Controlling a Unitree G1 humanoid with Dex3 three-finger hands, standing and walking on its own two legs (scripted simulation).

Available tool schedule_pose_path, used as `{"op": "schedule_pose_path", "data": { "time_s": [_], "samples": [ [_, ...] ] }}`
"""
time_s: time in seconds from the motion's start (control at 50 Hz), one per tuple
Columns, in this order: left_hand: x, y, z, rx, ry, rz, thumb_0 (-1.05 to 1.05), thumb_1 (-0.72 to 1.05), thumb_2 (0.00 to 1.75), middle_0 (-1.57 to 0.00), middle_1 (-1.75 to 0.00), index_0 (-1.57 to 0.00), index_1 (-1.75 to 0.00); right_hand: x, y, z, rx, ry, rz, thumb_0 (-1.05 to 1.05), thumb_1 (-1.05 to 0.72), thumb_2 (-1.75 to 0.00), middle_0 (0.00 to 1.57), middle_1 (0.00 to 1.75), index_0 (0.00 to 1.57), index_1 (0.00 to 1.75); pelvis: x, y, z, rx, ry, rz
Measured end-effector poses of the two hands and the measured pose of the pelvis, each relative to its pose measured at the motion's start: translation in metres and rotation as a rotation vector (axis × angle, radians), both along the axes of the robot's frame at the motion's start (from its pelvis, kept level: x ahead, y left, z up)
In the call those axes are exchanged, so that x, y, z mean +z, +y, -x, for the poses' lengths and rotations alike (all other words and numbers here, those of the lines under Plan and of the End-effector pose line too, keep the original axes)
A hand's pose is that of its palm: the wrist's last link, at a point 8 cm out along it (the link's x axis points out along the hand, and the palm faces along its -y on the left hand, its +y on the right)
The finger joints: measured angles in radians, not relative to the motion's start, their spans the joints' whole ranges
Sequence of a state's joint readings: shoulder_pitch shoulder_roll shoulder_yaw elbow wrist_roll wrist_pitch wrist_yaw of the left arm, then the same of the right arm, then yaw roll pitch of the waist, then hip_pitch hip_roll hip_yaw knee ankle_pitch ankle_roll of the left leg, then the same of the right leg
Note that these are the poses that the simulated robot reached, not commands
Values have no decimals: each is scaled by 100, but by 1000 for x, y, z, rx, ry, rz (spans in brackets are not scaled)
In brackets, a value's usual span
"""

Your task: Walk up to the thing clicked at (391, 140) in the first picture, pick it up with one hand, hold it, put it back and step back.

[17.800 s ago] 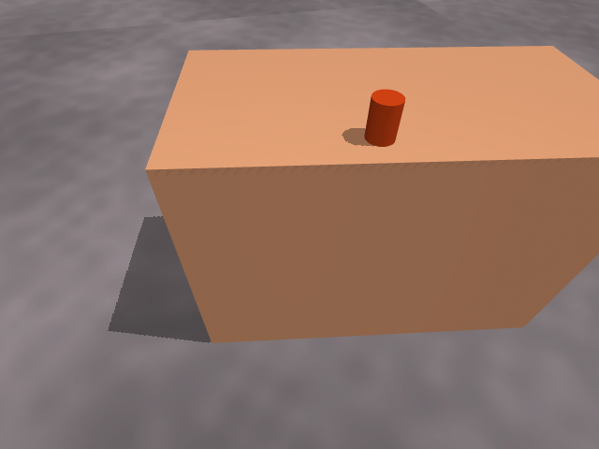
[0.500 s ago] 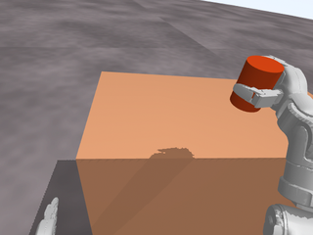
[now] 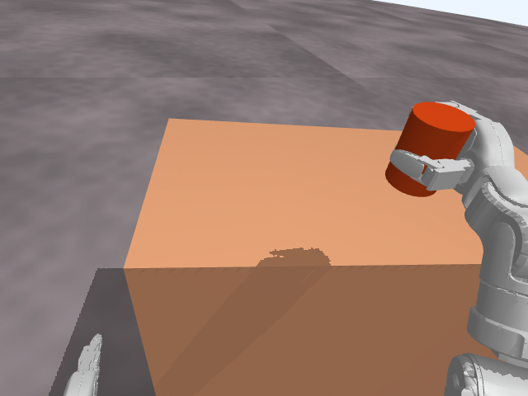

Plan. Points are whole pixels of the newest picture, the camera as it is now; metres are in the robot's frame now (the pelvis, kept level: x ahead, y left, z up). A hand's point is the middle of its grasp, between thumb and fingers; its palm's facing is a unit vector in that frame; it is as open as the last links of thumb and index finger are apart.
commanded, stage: hold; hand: right
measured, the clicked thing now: (425, 150) +0.33 -0.18 +0.30
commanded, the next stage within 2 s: crouch in 0.52 s
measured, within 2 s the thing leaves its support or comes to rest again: neither
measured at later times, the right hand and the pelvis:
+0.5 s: hand (419, 144) +0.33 -0.17 +0.31, palm faces +0.19 +0.98 -0.02, open 9.8 cm; pelvis -0.01 +0.00 +0.00, yaw +0 degrees
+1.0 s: hand (416, 168) +0.35 -0.20 +0.26, palm faces +0.26 +0.96 -0.02, open 9.8 cm; pelvis -0.02 +0.01 +0.00, yaw +0 degrees
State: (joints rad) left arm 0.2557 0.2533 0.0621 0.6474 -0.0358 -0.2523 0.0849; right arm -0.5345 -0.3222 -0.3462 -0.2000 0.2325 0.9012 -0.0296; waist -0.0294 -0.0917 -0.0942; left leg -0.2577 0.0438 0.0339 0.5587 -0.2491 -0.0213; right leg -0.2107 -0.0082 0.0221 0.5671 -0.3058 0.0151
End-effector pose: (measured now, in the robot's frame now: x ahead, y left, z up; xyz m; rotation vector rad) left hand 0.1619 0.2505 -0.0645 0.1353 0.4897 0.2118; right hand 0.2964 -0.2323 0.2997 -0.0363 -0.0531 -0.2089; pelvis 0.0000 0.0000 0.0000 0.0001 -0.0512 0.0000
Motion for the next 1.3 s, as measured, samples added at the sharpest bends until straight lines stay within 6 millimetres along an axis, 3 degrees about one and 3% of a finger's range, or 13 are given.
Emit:
{"op": "schedule_pose_path", "data": {
  "time_s": [0.26, 0.5, 0.78, 0.86, 0.96, 1.12, 1.2, 1.3],
  "samples": [
    [-1, 3, 7, -4, -3, -4, -2, -53, 5, -5, -6, -6, -6, 8, -3, 1, -19, -2, -2, 0, 39, -110, 72, 109, 74, 110, 0, 1, 6, 0, -7, 2],
    [1, 7, 10, 0, -11, -9, -2, -53, 5, -5, -6, -6, -6, 7, 12, 0, 21, 15, -10, 0, 40, -110, 72, 108, 74, 110, 0, 4, 11, 2, -12, 4],
    [1, 4, 14, -17, -9, -6, -2, -52, 5, -5, -5, -6, -5, 9, -4, 6, -37, -1, -6, 0, 41, -112, 72, 109, 75, 111, 0, 6, 11, -2, -13, 3],
    [1, 1, 13, -22, -13, -7, -2, -52, 5, -5, -5, -6, -5, -1, -6, -2, -34, 50, -18, -1, 42, -113, 73, 109, 75, 111, 0, 6, 13, -5, -12, 4],
    [3, -2, 16, -18, -29, -12, -2, -51, 4, -5, -5, -6, -5, -28, -12, -18, -47, 127, -44, -1, 42, -113, 73, 109, 75, 111, -1, 6, 16, -1, -3, 6],
    [-2, 4, 37, 16, 9, -45, -2, -51, 5, -5, -5, -6, -5, -67, -24, -38, -94, 156, -44, -1, 43, -114, 72, 109, 75, 111, -3, 5, 18, 16, 17, 6],
    [-7, 8, 45, 38, 48, -68, -2, -51, 5, -5, -6, -6, -5, -75, -27, -46, -100, 136, -31, -1, 43, -114, 72, 109, 75, 111, -4, 3, 17, 21, 26, 4],
    [-5, 9, 41, 45, 54, -90, -2, -51, 5, -5, -6, -6, -5, -79, -30, -58, -89, 120, -30, -1, 43, -115, 73, 109, 75, 111, -4, 2, 15, 23, 37, 0]
  ]
}}
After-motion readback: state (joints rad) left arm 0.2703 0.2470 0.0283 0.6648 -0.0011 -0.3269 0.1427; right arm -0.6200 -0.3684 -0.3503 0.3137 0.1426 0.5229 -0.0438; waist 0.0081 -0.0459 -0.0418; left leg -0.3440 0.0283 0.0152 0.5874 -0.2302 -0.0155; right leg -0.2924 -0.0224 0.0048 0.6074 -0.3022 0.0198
